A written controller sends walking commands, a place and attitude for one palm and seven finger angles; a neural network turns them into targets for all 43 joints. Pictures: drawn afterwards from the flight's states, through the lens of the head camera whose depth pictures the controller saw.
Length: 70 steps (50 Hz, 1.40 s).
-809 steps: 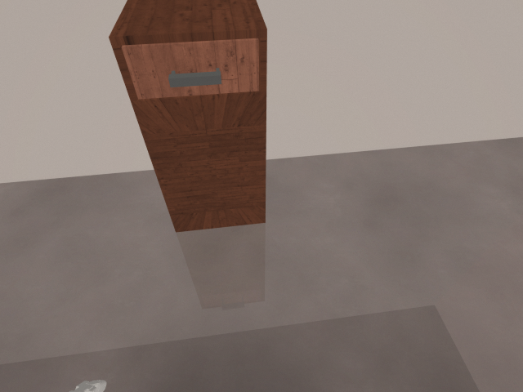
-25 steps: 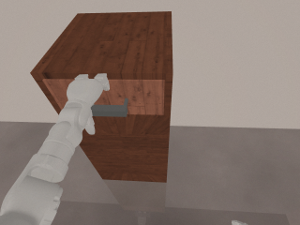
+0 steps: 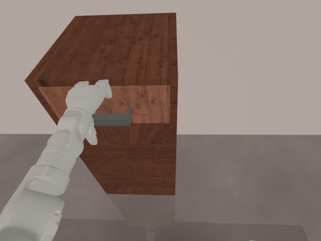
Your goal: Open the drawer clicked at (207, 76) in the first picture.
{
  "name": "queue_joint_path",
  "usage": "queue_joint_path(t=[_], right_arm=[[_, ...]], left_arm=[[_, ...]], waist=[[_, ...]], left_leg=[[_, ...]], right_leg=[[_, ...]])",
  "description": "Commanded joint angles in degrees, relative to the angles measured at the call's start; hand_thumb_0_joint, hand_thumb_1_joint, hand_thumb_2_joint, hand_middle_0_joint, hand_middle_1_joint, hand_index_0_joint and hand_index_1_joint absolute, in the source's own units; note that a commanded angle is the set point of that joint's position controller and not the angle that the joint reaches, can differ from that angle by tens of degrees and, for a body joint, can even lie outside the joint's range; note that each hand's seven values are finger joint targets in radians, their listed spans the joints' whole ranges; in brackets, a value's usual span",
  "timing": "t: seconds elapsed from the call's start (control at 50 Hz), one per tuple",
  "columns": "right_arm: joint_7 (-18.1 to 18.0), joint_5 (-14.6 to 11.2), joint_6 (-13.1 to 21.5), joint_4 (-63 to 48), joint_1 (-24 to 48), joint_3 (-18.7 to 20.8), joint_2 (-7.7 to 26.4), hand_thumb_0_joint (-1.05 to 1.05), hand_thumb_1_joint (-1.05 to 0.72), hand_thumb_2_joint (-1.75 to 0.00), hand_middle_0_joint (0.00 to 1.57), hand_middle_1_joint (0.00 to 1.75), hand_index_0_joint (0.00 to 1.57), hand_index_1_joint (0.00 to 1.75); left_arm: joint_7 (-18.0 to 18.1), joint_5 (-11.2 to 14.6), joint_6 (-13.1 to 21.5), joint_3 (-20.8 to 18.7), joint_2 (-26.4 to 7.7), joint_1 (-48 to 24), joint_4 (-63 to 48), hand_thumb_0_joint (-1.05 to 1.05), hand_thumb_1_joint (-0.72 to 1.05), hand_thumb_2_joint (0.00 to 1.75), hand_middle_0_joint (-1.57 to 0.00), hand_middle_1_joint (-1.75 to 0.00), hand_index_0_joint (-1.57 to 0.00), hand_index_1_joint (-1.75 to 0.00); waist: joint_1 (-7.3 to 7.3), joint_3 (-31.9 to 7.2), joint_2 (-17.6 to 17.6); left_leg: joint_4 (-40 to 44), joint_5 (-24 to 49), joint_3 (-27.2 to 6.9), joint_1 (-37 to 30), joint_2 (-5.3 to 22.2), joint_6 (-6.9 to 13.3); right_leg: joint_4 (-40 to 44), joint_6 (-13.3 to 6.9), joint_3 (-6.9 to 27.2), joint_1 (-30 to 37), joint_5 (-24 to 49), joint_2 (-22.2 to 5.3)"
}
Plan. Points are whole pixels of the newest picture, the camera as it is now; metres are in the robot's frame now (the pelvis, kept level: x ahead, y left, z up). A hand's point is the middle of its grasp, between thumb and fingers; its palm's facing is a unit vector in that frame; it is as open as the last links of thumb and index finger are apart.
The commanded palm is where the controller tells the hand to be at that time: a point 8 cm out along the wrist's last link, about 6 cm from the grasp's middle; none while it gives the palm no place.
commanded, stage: move the hooked fingers above the handle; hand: left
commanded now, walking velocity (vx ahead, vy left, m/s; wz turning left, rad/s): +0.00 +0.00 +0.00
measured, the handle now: (107, 114) +0.48 +0.18 +0.03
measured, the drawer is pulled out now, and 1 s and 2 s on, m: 0.00 0.00 0.00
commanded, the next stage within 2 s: lower the fingers behind the handle in 0.68 s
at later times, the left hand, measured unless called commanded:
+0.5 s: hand (92, 112) +0.43 +0.19 +0.10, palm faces -0.03 -0.04 -1.00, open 13.8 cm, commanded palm +0.40 +0.20 +0.15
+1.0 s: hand (97, 115) +0.43 +0.18 +0.08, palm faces -0.06 -0.05 -1.00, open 13.8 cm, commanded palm +0.41 +0.19 +0.14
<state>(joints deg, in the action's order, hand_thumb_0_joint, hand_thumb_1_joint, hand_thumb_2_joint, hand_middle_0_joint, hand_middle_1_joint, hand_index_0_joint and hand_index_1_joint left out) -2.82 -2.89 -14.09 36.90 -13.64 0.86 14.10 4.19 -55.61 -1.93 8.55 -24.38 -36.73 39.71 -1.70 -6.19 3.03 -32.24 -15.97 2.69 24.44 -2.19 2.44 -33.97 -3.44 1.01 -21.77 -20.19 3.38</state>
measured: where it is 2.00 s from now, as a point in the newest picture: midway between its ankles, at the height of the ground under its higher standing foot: outside the picture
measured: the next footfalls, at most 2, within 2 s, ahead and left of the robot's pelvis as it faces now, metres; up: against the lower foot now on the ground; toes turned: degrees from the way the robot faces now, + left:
none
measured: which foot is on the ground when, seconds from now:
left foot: down 0.00-1.00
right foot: down 0.00-1.00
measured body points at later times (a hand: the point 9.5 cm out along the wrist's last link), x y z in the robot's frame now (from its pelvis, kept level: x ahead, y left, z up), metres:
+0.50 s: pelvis +0.00 +0.01 +0.00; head +0.02 -0.02 +0.45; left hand +0.42 +0.19 +0.15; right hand +0.10 -0.25 -0.13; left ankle +0.00 +0.10 -0.73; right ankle -0.04 -0.08 -0.73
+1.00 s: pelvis +0.00 +0.01 +0.00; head +0.02 -0.01 +0.45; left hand +0.42 +0.19 +0.14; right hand +0.09 -0.25 -0.14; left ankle +0.00 +0.10 -0.73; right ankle -0.04 -0.08 -0.73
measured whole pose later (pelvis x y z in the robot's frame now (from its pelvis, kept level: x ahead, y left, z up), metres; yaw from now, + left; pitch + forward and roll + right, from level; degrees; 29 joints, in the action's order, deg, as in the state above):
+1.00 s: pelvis +0.00 +0.01 +0.00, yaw +1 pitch +9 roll +0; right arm -2.0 -2.5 -13.6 37.6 -14.7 2.0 14.4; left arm 4.2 -55.8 -1.7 11.9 -22.1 -39.0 42.1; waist -1.4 -6.7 2.9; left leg -33.8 -16.3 2.2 26.3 -2.8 3.1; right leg -35.0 -2.9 0.4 -23.1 -20.6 2.8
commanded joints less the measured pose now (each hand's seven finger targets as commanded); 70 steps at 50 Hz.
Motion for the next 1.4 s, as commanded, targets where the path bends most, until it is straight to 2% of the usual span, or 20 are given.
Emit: queue_joint_path(t=[0.0,0.1,0.12,0.28,0.38,0.4,0.44,0.5,0.6,0.64,0.66,0.78,0.9,1.04,1.16,1.22,1.28,1.32,1.34,1.38], right_arm=[[-0.8,0.1,2.5,-7.7,2.1,2.9,7.9,0.0,-0.9,-0.9,0.2,0.3,0.2,0.3],[-0.1,0.3,3.2,-6.6,0.6,3.8,7.1,0.0,-0.9,-0.9,0.2,0.3,0.2,0.3],[0.0,0.2,3.4,-6.0,0.4,4.1,7.2,0.0,-0.9,-0.9,0.2,0.3,0.2,0.3],[0.6,0.3,3.1,-4.7,1.6,3.6,7.6,0.0,-0.9,-0.9,0.2,0.3,0.2,0.3],[0.2,0.1,2.6,-6.1,2.4,3.0,8.0,0.0,-0.9,-0.9,0.2,0.3,0.2,0.3],[0.1,0.1,2.4,-6.5,2.4,2.9,8.3,0.0,-0.9,-0.9,0.2,0.3,0.2,0.3],[0.0,0.0,2.4,-7.1,2.5,3.0,7.7,0.0,-0.9,-0.9,0.2,0.3,0.2,0.3],[0.0,0.3,2.7,-7.3,1.9,3.3,7.8,0.0,-0.9,-0.9,0.2,0.3,0.2,0.3],[0.0,0.3,3.0,-5.9,1.0,3.4,7.4,0.0,-0.9,-0.9,0.2,0.3,0.2,0.3],[0.2,0.4,3.4,-5.5,0.8,3.7,7.2,0.0,-0.9,-0.9,0.2,0.3,0.2,0.3],[0.2,0.4,3.3,-5.2,0.8,3.7,7.4,0.0,-0.9,-0.9,0.2,0.3,0.2,0.3],[0.5,0.2,3.1,-4.9,0.7,3.7,7.7,0.0,-0.9,-0.9,0.2,0.3,0.2,0.3],[0.4,0.2,2.2,-5.6,0.3,3.5,8.0,0.0,-0.9,-0.9,0.2,0.3,0.2,0.3],[0.3,0.9,2.8,-5.8,-0.6,3.9,7.3,0.0,-0.9,-0.9,0.2,0.3,0.2,0.3],[0.7,0.8,3.3,-4.3,-0.4,3.9,7.4,0.0,-0.9,-0.9,0.2,0.3,0.2,0.3],[0.7,0.7,3.3,-4.5,-0.8,4.4,7.5,0.0,-0.9,-0.9,0.2,0.3,0.2,0.3],[0.3,0.7,3.2,-4.7,-1.1,4.4,7.7,0.0,-0.9,-0.9,0.2,0.3,0.2,0.3],[-0.1,0.5,3.1,-4.4,-1.6,4.0,8.0,0.0,-0.9,-0.9,0.2,0.3,0.2,0.3],[-0.4,0.7,3.1,-4.4,-1.8,4.1,8.2,0.0,-0.9,-0.9,0.2,0.3,0.2,0.3],[-0.5,0.8,3.2,-4.7,-2.0,4.0,7.9,0.0,-0.9,-0.9,0.2,0.3,0.2,0.3]], left_arm=[[0.7,0.4,2.4,-6.1,-14.8,-23.0,-13.3,0.0,-0.5,0.3,-0.3,-1.2,-0.3,-1.2],[1.5,1.3,6.2,-2.1,-9.8,-25.8,-17.9,0.0,-0.5,0.3,-0.3,-1.2,-0.3,-1.2],[2.1,1.4,6.5,-3.1,-10.7,-26.7,-18.8,0.0,-0.5,0.3,-0.3,-1.2,-0.3,-1.2],[6.2,0.0,1.6,-5.3,-12.6,-27.0,-12.8,0.0,-0.5,0.3,-0.3,-1.2,-0.3,-1.2],[3.6,0.0,-1.1,-4.4,-11.9,-23.6,-8.9,0.0,-0.5,0.3,-0.3,-1.2,-0.3,-1.2],[2.9,0.0,-0.9,-5.4,-13.3,-22.9,-8.6,0.0,-0.5,0.3,-0.3,-1.2,-0.3,-1.2],[1.6,0.1,0.0,-2.2,-9.4,-23.2,-10.4,0.0,-0.5,0.3,-0.3,-1.2,-0.3,-1.2],[1.2,0.4,2.5,-2.8,-10.5,-25.4,-15.0,0.0,-0.5,0.3,-0.3,-1.2,-0.3,-1.2],[3.9,0.1,3.9,-4.4,-11.8,-28.1,-14.2,0.0,-0.5,0.3,-0.3,-1.2,-0.3,-1.2],[5.3,-0.1,3.4,-4.2,-11.1,-29.3,-14.8,0.0,-0.5,0.3,-0.3,-1.2,-0.3,-1.2],[5.9,-0.4,2.9,-5.8,-12.9,-29.0,-14.2,0.0,-0.5,0.3,-0.3,-1.2,-0.3,-1.2],[4.9,-0.3,-0.8,-1.5,-7.8,-27.8,-8.9,0.0,-0.5,0.3,-0.3,-1.2,-0.3,-1.2],[1.8,-0.3,-0.2,0.0,-5.9,-24.3,-5.9,0.0,-0.5,0.3,-0.3,-1.2,-0.3,-1.2],[6.2,-1.4,5.2,-5.5,-11.4,-26.8,-12.0,0.0,-0.5,0.3,-0.3,-1.2,-0.3,-1.2],[11.3,-2.8,1.0,-5.6,-11.1,-26.7,-6.9,0.0,-0.5,0.3,-0.3,-1.2,-0.3,-1.2],[10.4,-2.9,-0.3,-2.6,-8.0,-27.9,-6.7,0.0,-0.5,0.3,-0.3,-1.2,-0.3,-1.2],[8.3,-1.7,0.0,-1.2,-6.3,-25.6,-5.2,0.0,-0.5,0.3,-0.3,-1.2,-0.3,-1.2],[7.0,-1.5,1.1,-1.7,-7.5,-25.5,-2.9,0.0,-0.5,0.3,-0.3,-1.2,-0.3,-1.2],[6.9,-1.5,1.9,-3.5,-9.7,-25.2,-3.5,0.0,-0.5,0.3,-0.3,-1.2,-0.3,-1.2],[7.1,-1.8,3.9,-3.2,-9.5,-26.3,-5.3,0.0,-0.5,0.3,-0.3,-1.2,-0.3,-1.2]], waist=[[0.99,-18.0,-5.4],[-0.94,-17.4,-2.2],[-0.77,-18.1,-1.9],[0.75,-19.0,-2.4],[0.91,-17.2,-6.7],[1.19,-17.4,-6.4],[0.46,-15.6,-6.2],[0.41,-17.9,-4.0],[0.1,-16.7,-3.0],[0.2,-18.6,-2.4],[0.55,-20.0,-2.1],[-0.35,-18.5,-4.0],[-0.63,-14.7,-6.7],[0.4,-19.4,-3.0],[-0.36,-19.9,-3.7],[-1.15,-21.8,-2.6],[-1.89,-19.7,-4.7],[-2.41,-17.4,-7.4],[-1.96,-17.4,-6.8],[-1.86,-17.7,-5.1]], left_leg=[[0.5,17.8,-0.7,-8.8,-0.2,1.5],[-0.8,20.1,-1.9,-12.9,-0.2,1.3],[-1.0,20.2,-2.1,-13.8,0.0,1.2],[-0.4,19.9,-1.8,-12.1,0.2,0.7],[0.5,18.0,-1.2,-9.4,0.2,1.2],[0.7,18.1,-1.4,-8.9,0.2,1.0],[0.5,18.1,-1.4,-9.8,0.2,1.2],[0.2,19.4,-1.9,-12.1,0.3,1.1],[-0.2,18.7,-2.3,-12.0,0.4,0.8],[-0.5,20.2,-2.5,-13.6,0.6,0.8],[-0.6,20.7,-2.4,-13.8,0.6,0.6],[-0.3,20.4,-2.2,-12.9,0.8,0.7],[-0.3,18.5,-2.0,-10.3,0.6,0.8],[-2.0,20.8,-2.4,-11.0,0.5,0.7],[-2.4,18.5,-1.6,-8.5,0.6,0.6],[-2.7,19.3,-1.7,-9.9,0.6,0.7],[-2.9,18.4,-1.6,-9.1,0.3,1.2],[-2.7,16.4,-1.6,-6.4,0.1,1.4],[-2.7,15.7,-1.5,-6.2,0.1,1.4],[-2.9,15.3,-1.6,-5.9,-0.1,1.3]], right_leg=[[4.5,1.6,2.5,8.1,25.4,-2.6],[4.1,1.3,1.6,2.9,24.0,-1.9],[4.0,1.3,1.6,1.9,23.2,-1.7],[3.3,0.8,0.9,2.9,21.8,-1.5],[4.1,1.3,1.2,5.4,22.8,-2.0],[3.9,1.1,1.2,6.2,22.6,-2.1],[4.2,1.3,1.0,4.3,22.4,-1.9],[4.0,1.0,1.2,4.0,21.9,-1.9],[3.6,0.8,0.7,1.3,19.2,-1.5],[3.2,0.7,0.4,0.9,19.8,-1.3],[3.0,0.7,0.6,1.4,20.2,-1.3],[3.4,0.8,0.1,1.2,20.6,-1.3],[3.9,0.9,0.3,0.7,20.1,-1.6],[1.6,0.6,0.7,0.4,21.4,-1.2],[1.5,0.9,0.8,-0.1,20.4,-0.9],[1.5,0.9,0.9,-0.3,21.2,-0.9],[2.3,1.2,1.3,0.3,22.7,-1.1],[2.7,1.6,1.6,0.5,22.7,-1.4],[2.6,1.5,1.7,0.7,22.2,-1.5],[2.2,1.3,1.8,-0.2,21.2,-1.5]])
